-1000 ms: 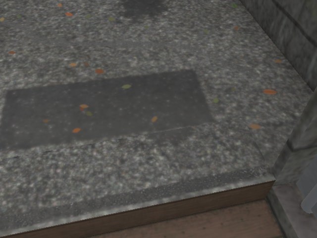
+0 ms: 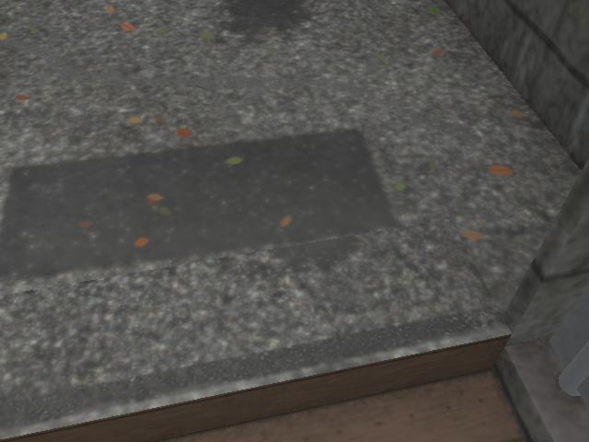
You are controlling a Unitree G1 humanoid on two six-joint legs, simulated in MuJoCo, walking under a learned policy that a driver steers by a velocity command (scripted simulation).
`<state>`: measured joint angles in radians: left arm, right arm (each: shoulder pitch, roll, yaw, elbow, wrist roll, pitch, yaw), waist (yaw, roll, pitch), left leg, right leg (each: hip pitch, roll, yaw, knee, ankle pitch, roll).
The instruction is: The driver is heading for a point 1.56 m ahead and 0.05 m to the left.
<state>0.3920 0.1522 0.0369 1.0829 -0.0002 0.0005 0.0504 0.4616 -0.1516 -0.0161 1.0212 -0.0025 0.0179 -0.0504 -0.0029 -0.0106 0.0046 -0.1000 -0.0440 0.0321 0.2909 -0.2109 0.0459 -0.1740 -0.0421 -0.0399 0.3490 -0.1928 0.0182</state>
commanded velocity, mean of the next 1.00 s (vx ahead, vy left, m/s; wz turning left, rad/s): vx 0.12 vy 0.00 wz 0.00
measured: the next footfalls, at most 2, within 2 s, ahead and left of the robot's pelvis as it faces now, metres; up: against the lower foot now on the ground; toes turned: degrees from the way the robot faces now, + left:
right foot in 0.44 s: +0.15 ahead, -0.19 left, +0.00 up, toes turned -8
left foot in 0.80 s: +0.09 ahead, +0.08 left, +0.00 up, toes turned +0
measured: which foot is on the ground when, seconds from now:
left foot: down 0.00-0.44, up 0.46-0.78, down 0.80-1.00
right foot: down 0.00-0.12, up 0.14-0.42, down 0.44-1.00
